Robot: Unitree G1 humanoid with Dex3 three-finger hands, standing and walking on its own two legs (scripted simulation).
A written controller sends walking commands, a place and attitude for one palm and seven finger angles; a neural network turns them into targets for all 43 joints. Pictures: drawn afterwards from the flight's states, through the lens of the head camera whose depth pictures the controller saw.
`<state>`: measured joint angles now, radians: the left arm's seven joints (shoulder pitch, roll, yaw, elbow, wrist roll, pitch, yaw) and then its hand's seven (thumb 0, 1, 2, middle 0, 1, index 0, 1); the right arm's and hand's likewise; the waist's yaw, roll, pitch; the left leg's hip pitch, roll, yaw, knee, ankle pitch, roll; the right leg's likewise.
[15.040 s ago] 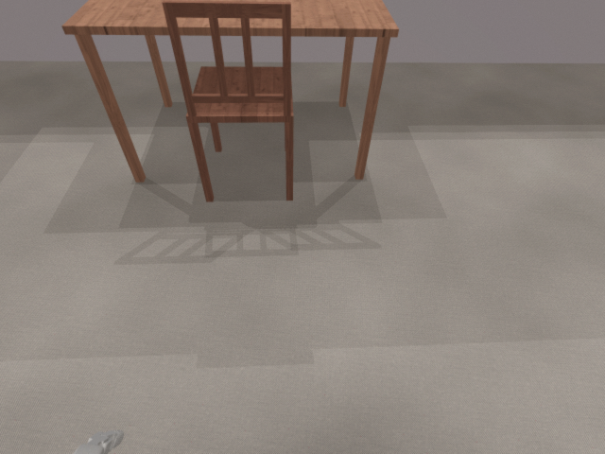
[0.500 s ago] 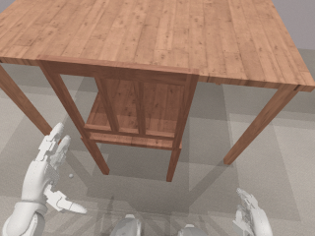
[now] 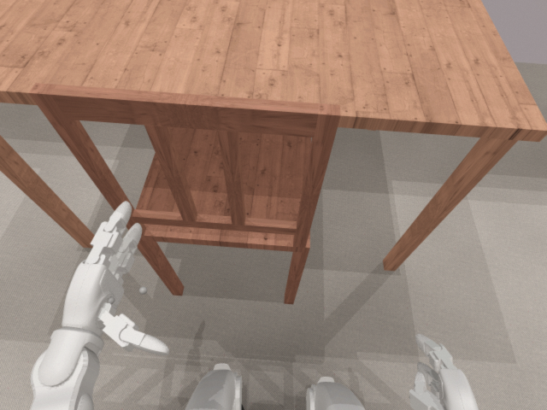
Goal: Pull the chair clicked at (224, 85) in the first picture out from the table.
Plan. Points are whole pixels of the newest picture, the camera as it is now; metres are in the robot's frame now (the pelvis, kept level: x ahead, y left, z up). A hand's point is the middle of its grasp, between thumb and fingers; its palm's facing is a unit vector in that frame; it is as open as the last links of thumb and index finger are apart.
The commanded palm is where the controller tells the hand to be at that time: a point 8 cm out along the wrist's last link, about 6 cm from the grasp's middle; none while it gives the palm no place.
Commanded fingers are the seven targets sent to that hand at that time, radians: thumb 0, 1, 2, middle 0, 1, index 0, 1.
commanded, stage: aim the fingers beside a spindle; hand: left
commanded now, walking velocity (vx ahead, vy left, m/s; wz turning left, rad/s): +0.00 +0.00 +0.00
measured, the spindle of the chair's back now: (176, 178) +0.48 +0.18 -0.01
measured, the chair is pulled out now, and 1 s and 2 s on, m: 0.00 0.00 0.00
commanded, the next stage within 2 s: none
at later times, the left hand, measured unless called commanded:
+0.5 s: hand (164, 267) +0.31 +0.16 +0.01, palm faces -0.07 -1.00 -0.04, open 17.0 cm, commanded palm +0.29 +0.22 +0.01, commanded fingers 0.00 -0.50 0.30 -0.06 -0.08 -0.06 -0.08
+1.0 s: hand (186, 262) +0.33 +0.14 -0.01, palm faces -0.09 -1.00 -0.03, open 16.9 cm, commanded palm +0.31 +0.21 +0.00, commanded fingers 0.00 -0.50 0.30 -0.06 -0.08 -0.06 -0.08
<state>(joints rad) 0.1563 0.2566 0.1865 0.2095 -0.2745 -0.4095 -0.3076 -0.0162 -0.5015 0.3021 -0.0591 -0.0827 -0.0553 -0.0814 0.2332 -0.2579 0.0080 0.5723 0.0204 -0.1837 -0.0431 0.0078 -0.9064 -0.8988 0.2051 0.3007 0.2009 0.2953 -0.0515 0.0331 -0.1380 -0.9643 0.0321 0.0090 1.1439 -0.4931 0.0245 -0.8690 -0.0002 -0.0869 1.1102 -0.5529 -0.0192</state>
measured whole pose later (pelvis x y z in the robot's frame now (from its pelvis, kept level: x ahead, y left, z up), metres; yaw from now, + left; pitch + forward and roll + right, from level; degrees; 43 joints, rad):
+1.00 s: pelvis -0.01 -0.01 -0.03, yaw -1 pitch +22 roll -1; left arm -0.12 0.21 0.15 0.42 -0.19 -0.44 -0.20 -0.02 -0.50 0.30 -0.06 -0.08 -0.06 -0.08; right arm 0.22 -0.25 0.01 0.58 0.01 -0.07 -0.01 0.01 -0.91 -0.90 0.20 0.30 0.20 0.30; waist -0.06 0.03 -0.15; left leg -1.12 0.04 0.02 1.25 -0.51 0.02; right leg -1.04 0.00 -0.07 1.24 -0.58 -0.03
